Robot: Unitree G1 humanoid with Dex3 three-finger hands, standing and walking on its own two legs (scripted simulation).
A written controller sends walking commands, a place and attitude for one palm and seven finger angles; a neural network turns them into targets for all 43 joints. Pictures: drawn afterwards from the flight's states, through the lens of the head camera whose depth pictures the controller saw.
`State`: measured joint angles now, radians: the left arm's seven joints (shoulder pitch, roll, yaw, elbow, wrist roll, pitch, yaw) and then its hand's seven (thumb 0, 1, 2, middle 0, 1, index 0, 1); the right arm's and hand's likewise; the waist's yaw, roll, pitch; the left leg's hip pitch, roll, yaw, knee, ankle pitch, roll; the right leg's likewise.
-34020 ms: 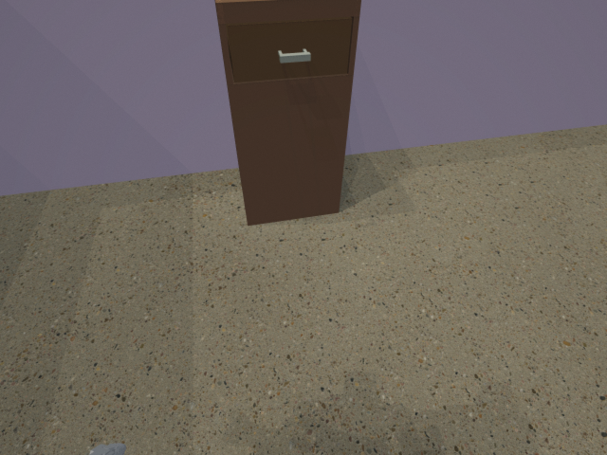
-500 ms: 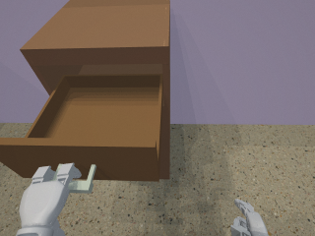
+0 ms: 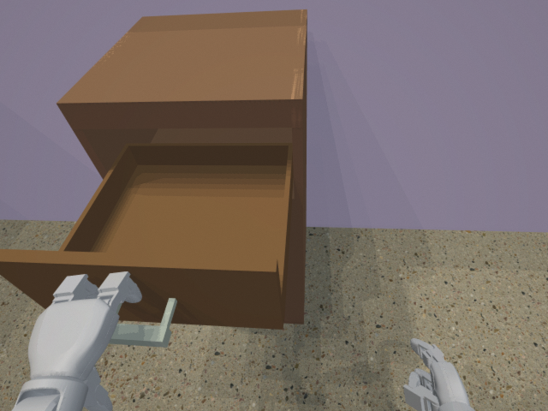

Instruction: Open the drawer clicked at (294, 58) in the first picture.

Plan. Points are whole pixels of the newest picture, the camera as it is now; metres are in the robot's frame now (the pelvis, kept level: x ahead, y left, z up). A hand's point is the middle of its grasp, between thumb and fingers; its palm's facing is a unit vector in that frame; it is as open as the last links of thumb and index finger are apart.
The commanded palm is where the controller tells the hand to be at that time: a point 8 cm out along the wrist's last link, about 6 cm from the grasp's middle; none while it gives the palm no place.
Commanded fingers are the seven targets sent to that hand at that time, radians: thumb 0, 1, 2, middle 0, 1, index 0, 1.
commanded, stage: lift the hand off the handle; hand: left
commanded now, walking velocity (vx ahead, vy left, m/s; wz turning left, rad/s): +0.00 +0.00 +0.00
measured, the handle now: (138, 319) +0.22 +0.24 +0.03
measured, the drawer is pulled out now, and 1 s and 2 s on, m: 0.30 0.30 0.30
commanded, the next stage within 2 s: draw the hand back to the body in 0.90 s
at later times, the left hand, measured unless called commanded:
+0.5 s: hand (66, 318) +0.17 +0.26 +0.13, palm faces +0.09 -0.05 -0.99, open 13.8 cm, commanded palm +0.14 +0.26 +0.19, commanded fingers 0.00 -0.50 0.30 -0.30 -1.20 -0.30 -1.20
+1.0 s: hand (46, 295) +0.18 +0.27 +0.17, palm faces +0.06 -0.05 -1.00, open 13.8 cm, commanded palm +0.14 +0.27 +0.23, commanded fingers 0.00 -0.50 0.30 -0.30 -1.20 -0.30 -1.20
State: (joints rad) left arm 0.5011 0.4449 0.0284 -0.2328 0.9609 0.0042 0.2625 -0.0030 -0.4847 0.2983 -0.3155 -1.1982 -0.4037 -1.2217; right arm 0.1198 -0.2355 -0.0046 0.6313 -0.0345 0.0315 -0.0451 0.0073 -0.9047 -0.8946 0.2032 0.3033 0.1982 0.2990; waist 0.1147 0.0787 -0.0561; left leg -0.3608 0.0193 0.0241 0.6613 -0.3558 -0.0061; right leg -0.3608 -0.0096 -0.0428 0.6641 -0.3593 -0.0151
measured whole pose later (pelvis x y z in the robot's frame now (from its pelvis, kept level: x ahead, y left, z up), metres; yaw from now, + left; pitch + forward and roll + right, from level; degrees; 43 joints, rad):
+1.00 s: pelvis -0.01 +0.00 +0.02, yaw +1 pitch -3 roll +0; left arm 0.39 0.62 0.18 -0.46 0.74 0.08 -0.08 0.00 -0.49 0.30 -0.31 -1.20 -0.32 -1.20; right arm 0.08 -0.26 0.05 0.62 0.02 0.03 -0.02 0.01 -0.90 -0.89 0.20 0.30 0.20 0.30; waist 0.11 0.13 0.02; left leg -0.14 0.01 0.01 0.42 -0.22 -0.01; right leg -0.13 -0.01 -0.06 0.41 -0.23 -0.01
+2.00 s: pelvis +0.02 +0.00 +0.02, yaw +0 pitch -3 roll +0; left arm 0.49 0.35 0.31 -0.56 -0.04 -0.13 0.11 -0.01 -0.09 0.47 -0.28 -0.94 -0.29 -0.94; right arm 0.22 -0.21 0.03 0.64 -0.01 -0.15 -0.07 0.01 -0.90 -0.89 0.20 0.30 0.20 0.30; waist 0.05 0.05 0.02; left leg -0.09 0.02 0.02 0.42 -0.27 -0.01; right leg -0.07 0.00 -0.05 0.39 -0.26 -0.01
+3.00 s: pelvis -0.02 +0.01 +0.02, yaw -1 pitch +2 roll +0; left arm 0.60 0.40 0.37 -0.59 -0.04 -0.18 0.10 0.01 0.89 0.90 -0.21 -0.30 -0.22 -0.30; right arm 0.17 -0.23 -0.02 0.55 0.02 -0.05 -0.05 0.01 -0.90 -0.89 0.20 0.30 0.20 0.30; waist -0.01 0.03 0.04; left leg -0.25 0.03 0.05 0.46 -0.23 0.00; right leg -0.25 0.00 -0.02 0.44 -0.21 0.00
